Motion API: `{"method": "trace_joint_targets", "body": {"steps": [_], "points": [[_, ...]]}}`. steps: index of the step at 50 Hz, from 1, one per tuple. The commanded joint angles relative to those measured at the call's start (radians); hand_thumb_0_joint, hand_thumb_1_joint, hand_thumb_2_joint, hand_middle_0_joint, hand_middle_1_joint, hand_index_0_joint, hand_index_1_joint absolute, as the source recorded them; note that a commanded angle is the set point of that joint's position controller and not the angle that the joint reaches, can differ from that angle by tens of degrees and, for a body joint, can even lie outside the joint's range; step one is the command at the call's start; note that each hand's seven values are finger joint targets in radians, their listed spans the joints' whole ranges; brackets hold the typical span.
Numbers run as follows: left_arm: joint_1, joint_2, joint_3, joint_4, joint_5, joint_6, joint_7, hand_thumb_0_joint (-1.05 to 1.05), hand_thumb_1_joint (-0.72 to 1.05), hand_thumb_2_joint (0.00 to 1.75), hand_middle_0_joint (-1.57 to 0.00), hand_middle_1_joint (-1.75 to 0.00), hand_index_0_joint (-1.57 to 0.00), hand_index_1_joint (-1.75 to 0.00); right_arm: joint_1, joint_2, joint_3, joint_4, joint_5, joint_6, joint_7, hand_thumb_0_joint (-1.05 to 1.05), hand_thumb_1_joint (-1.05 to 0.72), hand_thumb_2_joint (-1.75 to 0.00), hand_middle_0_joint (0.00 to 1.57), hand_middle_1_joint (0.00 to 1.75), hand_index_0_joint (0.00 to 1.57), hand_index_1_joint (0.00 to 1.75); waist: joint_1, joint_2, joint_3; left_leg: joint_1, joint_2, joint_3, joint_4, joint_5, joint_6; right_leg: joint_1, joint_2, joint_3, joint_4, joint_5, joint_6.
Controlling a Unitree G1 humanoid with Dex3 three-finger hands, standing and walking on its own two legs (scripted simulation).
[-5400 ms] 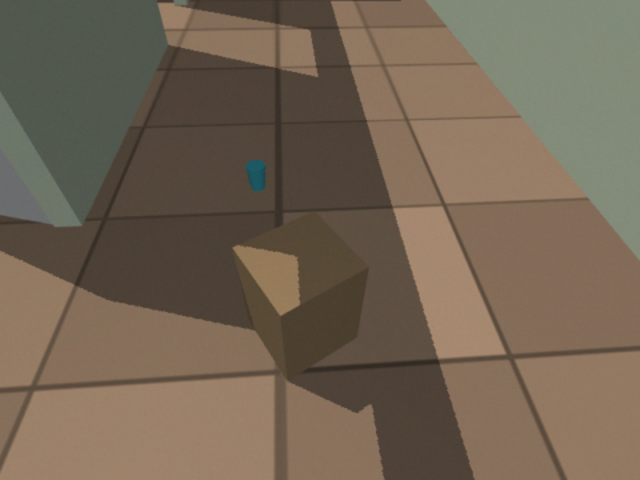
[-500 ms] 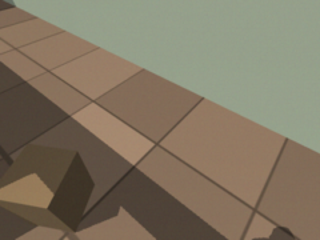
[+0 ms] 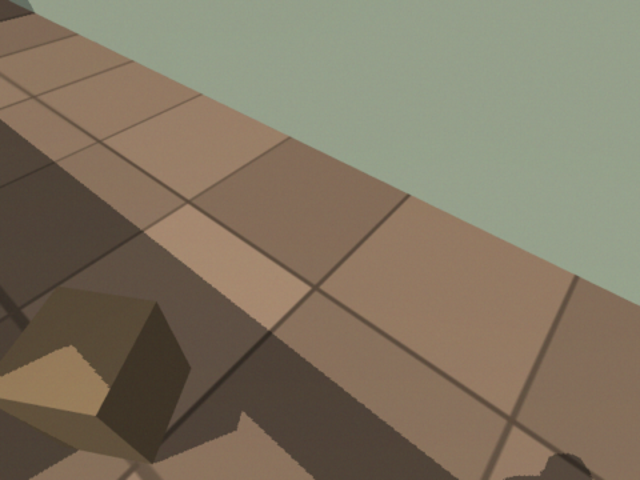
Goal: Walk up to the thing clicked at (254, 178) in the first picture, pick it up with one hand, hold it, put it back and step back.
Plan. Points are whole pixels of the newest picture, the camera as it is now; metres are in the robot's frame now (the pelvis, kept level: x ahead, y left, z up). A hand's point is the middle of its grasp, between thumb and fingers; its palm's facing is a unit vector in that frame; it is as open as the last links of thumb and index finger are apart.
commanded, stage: stand
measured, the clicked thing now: out of the picture +0.89 +1.33 -0.72
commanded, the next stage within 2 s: walk up in 0.26 s
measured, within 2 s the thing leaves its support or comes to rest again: neither
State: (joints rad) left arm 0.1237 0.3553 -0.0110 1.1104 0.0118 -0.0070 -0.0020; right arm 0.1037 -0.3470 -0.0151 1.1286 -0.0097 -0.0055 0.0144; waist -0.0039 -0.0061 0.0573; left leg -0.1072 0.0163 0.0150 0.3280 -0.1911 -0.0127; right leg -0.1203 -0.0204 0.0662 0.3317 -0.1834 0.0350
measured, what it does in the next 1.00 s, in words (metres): walks ahead: right foot, then left foot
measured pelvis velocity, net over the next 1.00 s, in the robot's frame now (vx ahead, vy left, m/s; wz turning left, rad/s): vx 0.25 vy -0.02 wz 0.01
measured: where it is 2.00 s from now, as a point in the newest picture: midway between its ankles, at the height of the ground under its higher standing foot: (323, 355)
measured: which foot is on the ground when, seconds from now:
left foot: down 0.00-0.50, up 0.52-0.90, down 0.92-1.00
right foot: down 0.00-0.32, up 0.34-0.48, down 0.50-0.94, up 0.96-1.00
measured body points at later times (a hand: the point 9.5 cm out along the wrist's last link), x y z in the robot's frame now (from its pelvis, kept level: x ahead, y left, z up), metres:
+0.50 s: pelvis +0.04 -0.03 -0.01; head +0.05 -0.05 +0.44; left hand +0.12 +0.30 -0.12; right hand +0.07 -0.36 -0.14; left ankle -0.01 +0.12 -0.75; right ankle +0.08 -0.16 -0.75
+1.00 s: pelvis +0.25 -0.02 -0.03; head +0.28 +0.00 +0.42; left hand +0.27 +0.30 -0.16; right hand +0.36 -0.33 -0.12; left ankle +0.34 +0.09 -0.75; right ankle +0.11 -0.15 -0.69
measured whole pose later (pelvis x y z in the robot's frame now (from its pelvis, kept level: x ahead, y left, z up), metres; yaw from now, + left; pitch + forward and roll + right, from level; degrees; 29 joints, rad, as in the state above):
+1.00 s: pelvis +0.25 -0.02 -0.03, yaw +0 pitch -3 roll -1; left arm 0.31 0.41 0.04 0.91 0.00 -0.04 -0.03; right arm 0.20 -0.38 -0.08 0.85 -0.02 -0.07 0.08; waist 0.01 -0.03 0.13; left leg -0.40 0.04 0.06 0.65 -0.20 0.04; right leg -0.18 0.00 0.01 1.01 -0.48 -0.04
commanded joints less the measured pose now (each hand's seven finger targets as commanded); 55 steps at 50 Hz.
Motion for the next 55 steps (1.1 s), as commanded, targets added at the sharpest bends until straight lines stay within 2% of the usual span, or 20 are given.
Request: {"method": "trace_joint_targets", "body": {"steps": [1, 12, 13, 14, 18, 22, 24, 25, 26, 27, 30, 33, 36, 42, 45, 46, 47, 48, 52, 55], "points": [[-0.025, 0.214, 0.045, -0.056, -0.001, -0.021, 0.013, 0.00, 0.90, 0.90, -0.20, -0.30, -0.20, -0.30, -0.027, -0.220, -0.038, -0.058, 0.002, -0.018, -0.017, 0.00, -0.90, -0.90, 0.20, 0.30, 0.20, 0.30, -0.003, 0.012, -0.072, 0.023, 0.110, -0.077, -0.057, 0.072, 0.028, -0.016, -0.093, 0.057, -0.046, 0.115, -0.050], [-0.015, 0.210, 0.042, -0.055, -0.003, -0.023, 0.013, 0.00, 0.90, 0.90, -0.20, -0.30, -0.20, -0.30, -0.030, -0.219, -0.038, -0.059, 0.005, -0.019, -0.016, 0.00, -0.90, -0.90, 0.20, 0.30, 0.20, 0.30, 0.001, -0.001, -0.083, 0.041, 0.114, -0.079, -0.045, 0.135, 0.029, -0.008, -0.092, 0.054, -0.036, 0.171, -0.051], [0.021, 0.291, 0.100, -0.110, 0.013, -0.033, -0.014, 0.00, 0.90, 0.90, -0.20, -0.30, -0.20, -0.30, 0.042, -0.298, -0.093, -0.118, -0.016, -0.037, 0.005, 0.00, -0.90, -0.90, 0.20, 0.30, 0.20, 0.30, -0.010, 0.013, -0.199, 0.094, 0.089, -0.090, 0.013, -0.354, 0.100, -0.011, -0.029, 0.041, 0.050, -0.296, -0.087], [0.012, 0.286, 0.105, -0.104, 0.024, -0.033, -0.022, 0.00, 0.90, 0.90, -0.20, -0.30, -0.20, -0.30, 0.074, -0.315, -0.108, -0.101, -0.024, -0.040, 0.012, 0.00, -0.90, -0.90, 0.20, 0.30, 0.20, 0.30, -0.022, 0.047, -0.138, 0.088, 0.127, -0.151, -0.018, -0.532, 0.128, -0.144, -0.022, 0.037, 0.118, -0.431, -0.094], [-0.105, 0.251, 0.107, -0.190, 0.025, -0.042, -0.045, 0.00, 0.90, 0.90, -0.20, -0.30, -0.20, -0.30, 0.124, -0.340, -0.140, -0.144, -0.028, -0.056, 0.015, 0.00, -0.90, -0.90, 0.20, 0.30, 0.20, 0.30, -0.063, 0.110, 0.111, 0.089, 0.371, -0.400, -0.213, -0.467, 0.275, -0.519, -0.049, -0.002, 0.435, -0.297, -0.057], [0.046, 0.243, 0.122, -0.170, 0.016, -0.056, -0.071, 0.00, 0.90, 0.90, -0.20, -0.30, -0.20, -0.30, 0.016, -0.322, -0.138, -0.220, -0.032, -0.053, 0.032, 0.00, -0.90, -0.90, 0.20, 0.30, 0.20, 0.30, 0.017, 0.201, 0.022, -0.024, 0.247, -0.167, -0.115, -0.311, 0.207, -0.208, -0.051, -0.064, 0.250, -0.202, -0.058], [0.251, 0.256, 0.148, -0.099, 0.021, -0.061, -0.055, 0.00, 0.90, 0.90, -0.20, -0.30, -0.20, -0.30, -0.041, -0.277, -0.125, -0.256, -0.027, -0.041, 0.035, 0.00, -0.90, -0.90, 0.20, 0.30, 0.20, 0.30, 0.125, 0.091, -0.060, -0.226, 0.151, -0.027, 0.155, -0.262, 0.142, 0.159, 0.014, -0.136, 0.130, -0.044, -0.054], [0.372, 0.325, 0.176, -0.068, 0.029, -0.070, -0.039, 0.00, 0.90, 0.90, -0.20, -0.30, -0.20, -0.30, 0.010, -0.200, -0.098, -0.264, -0.024, -0.040, 0.036, 0.00, -0.90, -0.90, 0.20, 0.30, 0.20, 0.30, 0.169, -0.176, -0.101, -0.399, 0.043, 0.058, 0.474, -0.354, 0.106, 0.338, -0.036, -0.007, 0.047, -0.191, -0.057], [0.401, 0.425, 0.196, -0.105, 0.038, -0.079, -0.026, 0.00, 0.90, 0.90, -0.20, -0.30, -0.20, -0.30, -0.007, -0.150, -0.077, -0.308, -0.014, -0.038, 0.035, 0.00, -0.90, -0.90, 0.20, 0.30, 0.20, 0.30, 0.188, -0.371, -0.056, -0.631, -0.112, -0.026, 0.734, -0.449, 0.059, 0.287, -0.303, 0.510, -0.196, -0.566, -0.132], [0.262, 0.436, 0.183, -0.164, 0.031, -0.078, -0.027, 0.00, 0.90, 0.90, -0.20, -0.30, -0.20, -0.30, -0.011, -0.242, -0.100, -0.298, -0.012, -0.030, 0.027, 0.00, -0.90, -0.90, 0.20, 0.30, 0.20, 0.30, 0.132, -0.155, 0.025, -0.583, -0.031, -0.181, 0.785, -0.352, 0.055, 0.102, -0.412, 0.642, -0.264, -0.723, -0.225], [0.093, 0.325, 0.153, -0.231, 0.003, -0.089, -0.023, 0.00, 0.90, 0.90, -0.20, -0.30, -0.20, -0.30, 0.131, -0.278, -0.107, -0.223, 0.003, -0.039, 0.033, 0.00, -0.90, -0.90, 0.20, 0.30, 0.20, 0.30, 0.014, -0.076, 0.101, -0.523, 0.043, -0.188, 0.734, -0.135, 0.044, 0.026, -0.252, 0.281, -0.213, -0.410, -0.172], [0.108, 0.295, 0.141, -0.248, -0.002, -0.099, -0.024, 0.00, 0.90, 0.90, -0.20, -0.30, -0.20, -0.30, 0.182, -0.264, -0.110, -0.211, -0.009, -0.035, 0.050, 0.00, -0.90, -0.90, 0.20, 0.30, 0.20, 0.30, 0.005, -0.095, 0.086, -0.431, 0.048, -0.149, 0.627, -0.069, 0.009, -0.029, -0.219, 0.100, -0.207, -0.181, -0.198], [0.124, 0.320, 0.156, -0.272, 0.005, -0.104, -0.021, 0.00, 0.90, 0.90, -0.20, -0.30, -0.20, -0.30, 0.131, -0.250, -0.108, -0.257, -0.015, -0.034, 0.064, 0.00, -0.90, -0.90, 0.20, 0.30, 0.20, 0.30, 0.022, -0.098, 0.092, -0.464, 0.077, -0.137, 0.484, -0.046, -0.002, 0.017, -0.255, 0.067, -0.196, -0.155, -0.243], [0.191, 0.322, 0.152, -0.285, 0.001, -0.093, -0.024, 0.00, 0.90, 0.90, -0.20, -0.30, -0.20, -0.30, 0.029, -0.234, -0.109, -0.325, -0.017, -0.048, 0.075, 0.00, -0.90, -0.90, 0.20, 0.30, 0.20, 0.30, 0.058, -0.078, 0.041, -0.329, 0.062, 0.021, 0.259, 0.053, 0.038, 0.076, -0.219, -0.055, -0.040, 0.222, -0.206], [0.176, 0.306, 0.133, -0.308, 0.002, -0.086, -0.019, 0.00, 0.90, 0.90, -0.20, -0.30, -0.20, -0.30, 0.233, -0.268, -0.135, -0.281, -0.025, -0.060, 0.061, 0.00, -0.90, -0.90, 0.20, 0.30, 0.20, 0.30, -0.064, 0.028, -0.067, 0.022, 0.006, 0.062, 0.190, 0.029, 0.092, -0.052, -0.151, -0.128, 0.308, 0.354, -0.173], [0.238, 0.248, 0.113, -0.313, -0.006, -0.080, -0.017, 0.00, 0.90, 0.90, -0.20, -0.30, -0.20, -0.30, 0.379, -0.328, -0.161, -0.257, -0.038, -0.068, 0.049, 0.00, -0.90, -0.90, 0.20, 0.30, 0.20, 0.30, -0.116, 0.188, -0.159, 0.235, 0.073, -0.043, 0.142, -0.092, 0.147, -0.212, -0.076, -0.172, 0.600, 0.234, -0.134], [0.285, 0.192, 0.105, -0.327, -0.029, -0.079, -0.015, 0.00, 0.90, 0.90, -0.20, -0.30, -0.20, -0.30, 0.429, -0.416, -0.184, -0.283, -0.036, -0.074, 0.037, 0.00, -0.90, -0.90, 0.20, 0.30, 0.20, 0.30, -0.120, 0.359, -0.219, 0.381, 0.352, -0.585, 0.027, -0.187, 0.260, -0.487, 0.118, -0.134, 0.878, -0.206, -0.079], [0.237, 0.284, 0.121, -0.318, -0.019, -0.075, -0.004, 0.00, 0.90, 0.90, -0.20, -0.30, -0.20, -0.30, 0.392, -0.417, -0.186, -0.303, 0.011, -0.073, 0.035, 0.00, -0.90, -0.90, 0.20, 0.30, 0.20, 0.30, -0.121, 0.210, -0.250, 0.315, 0.409, -0.713, -0.060, -0.212, 0.324, -0.482, 0.074, 0.032, 0.951, -0.380, -0.103], [0.269, 0.272, 0.108, -0.272, -0.024, -0.071, -0.018, 0.00, 0.90, 0.90, -0.20, -0.30, -0.20, -0.30, 0.205, -0.294, -0.129, -0.362, 0.016, -0.076, 0.015, 0.00, -0.90, -0.90, 0.20, 0.30, 0.20, 0.30, -0.009, 0.132, -0.030, -0.022, 0.305, -0.232, -0.046, 0.069, 0.237, -0.412, -0.046, 0.045, 0.835, -0.207, -0.080], [0.255, 0.234, 0.106, -0.278, -0.009, -0.062, -0.041, 0.00, 0.90, 0.90, -0.20, -0.30, -0.20, -0.30, 0.209, -0.301, -0.123, -0.378, 0.001, -0.088, 0.016, 0.00, -0.90, -0.90, 0.20, 0.30, 0.20, 0.30, -0.007, 0.149, -0.008, -0.074, 0.267, -0.123, -0.058, 0.113, 0.245, -0.365, -0.058, -0.019, 0.633, -0.172, -0.044]]}}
